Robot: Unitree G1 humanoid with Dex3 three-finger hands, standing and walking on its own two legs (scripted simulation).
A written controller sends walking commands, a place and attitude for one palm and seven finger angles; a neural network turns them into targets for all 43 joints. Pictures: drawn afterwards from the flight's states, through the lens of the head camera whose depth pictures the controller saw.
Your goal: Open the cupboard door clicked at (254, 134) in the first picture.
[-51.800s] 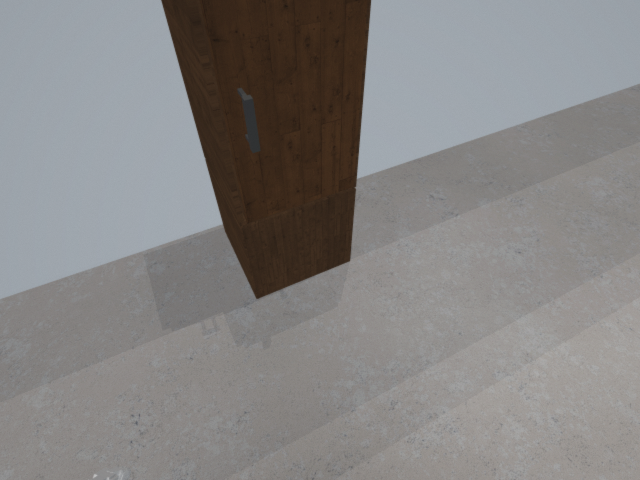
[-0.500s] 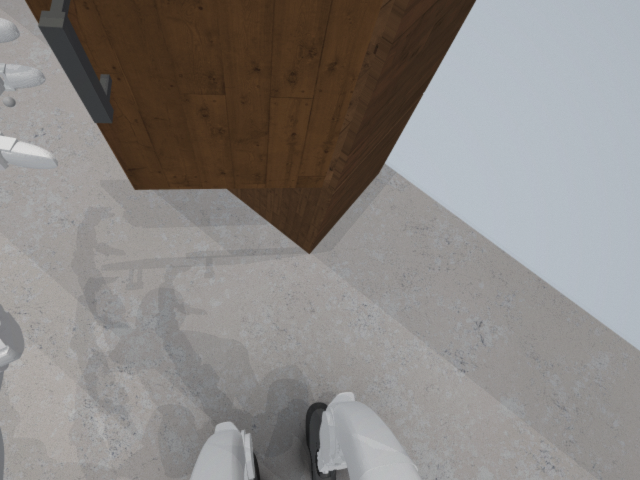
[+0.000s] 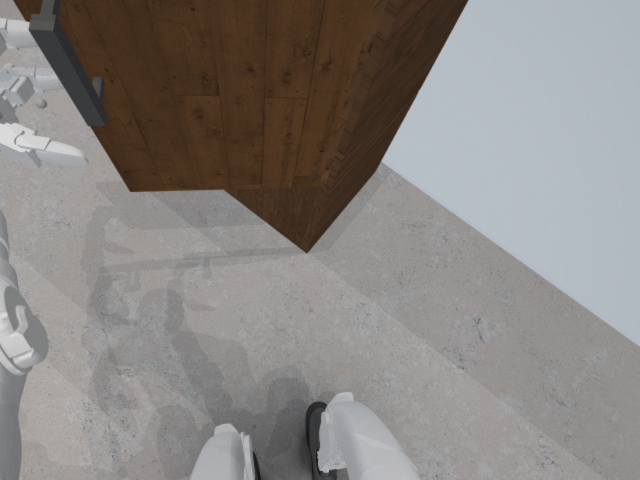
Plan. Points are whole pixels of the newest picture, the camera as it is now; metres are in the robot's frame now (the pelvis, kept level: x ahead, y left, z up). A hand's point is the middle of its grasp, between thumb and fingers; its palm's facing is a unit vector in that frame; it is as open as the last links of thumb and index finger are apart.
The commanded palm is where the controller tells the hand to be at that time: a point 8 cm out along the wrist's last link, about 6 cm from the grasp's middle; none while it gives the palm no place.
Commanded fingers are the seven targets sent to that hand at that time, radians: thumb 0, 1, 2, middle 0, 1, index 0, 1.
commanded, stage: slide the fingers in behind the handle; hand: left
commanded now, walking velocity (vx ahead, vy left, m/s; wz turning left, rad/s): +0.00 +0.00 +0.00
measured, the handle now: (76, 62) +0.58 +0.22 +0.07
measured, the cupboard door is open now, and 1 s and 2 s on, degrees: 43 43 43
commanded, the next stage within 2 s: close the thumb around the handle in 1.04 s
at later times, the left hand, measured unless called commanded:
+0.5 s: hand (79, 103) +0.53 +0.21 +0.06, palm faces -0.03 -1.00 -0.01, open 14.0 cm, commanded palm +0.51 +0.24 +0.07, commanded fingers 0.00 -0.50 0.30 -0.30 -1.20 -0.30 -1.20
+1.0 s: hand (94, 106) +0.52 +0.19 +0.07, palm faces -0.01 -1.00 -0.04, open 14.0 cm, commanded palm +0.51 +0.23 +0.07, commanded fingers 0.00 -0.50 0.30 -0.30 -1.20 -0.30 -1.20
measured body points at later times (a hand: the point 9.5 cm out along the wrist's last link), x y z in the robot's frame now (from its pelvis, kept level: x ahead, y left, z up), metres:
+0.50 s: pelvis +0.01 +0.00 +0.00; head +0.17 +0.03 +0.42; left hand +0.53 +0.26 +0.07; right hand +0.00 -0.26 -0.10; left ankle -0.04 +0.07 -0.67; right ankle +0.04 -0.12 -0.67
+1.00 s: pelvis +0.00 -0.01 +0.00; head +0.16 +0.01 +0.42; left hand +0.52 +0.25 +0.07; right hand +0.00 -0.27 -0.10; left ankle -0.04 +0.07 -0.67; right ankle +0.04 -0.12 -0.67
